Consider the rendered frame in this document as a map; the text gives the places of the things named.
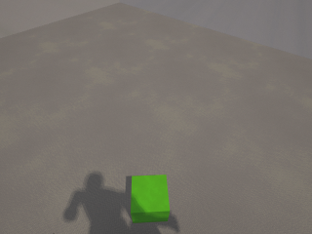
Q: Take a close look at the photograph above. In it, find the carton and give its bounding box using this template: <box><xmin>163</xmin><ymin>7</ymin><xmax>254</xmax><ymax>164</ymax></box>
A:
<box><xmin>131</xmin><ymin>175</ymin><xmax>170</xmax><ymax>223</ymax></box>

